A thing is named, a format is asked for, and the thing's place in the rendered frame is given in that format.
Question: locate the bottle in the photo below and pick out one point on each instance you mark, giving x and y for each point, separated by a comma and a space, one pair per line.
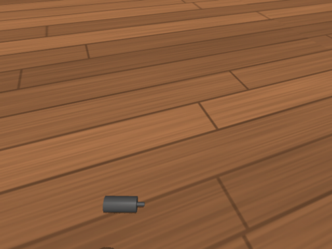
121, 204

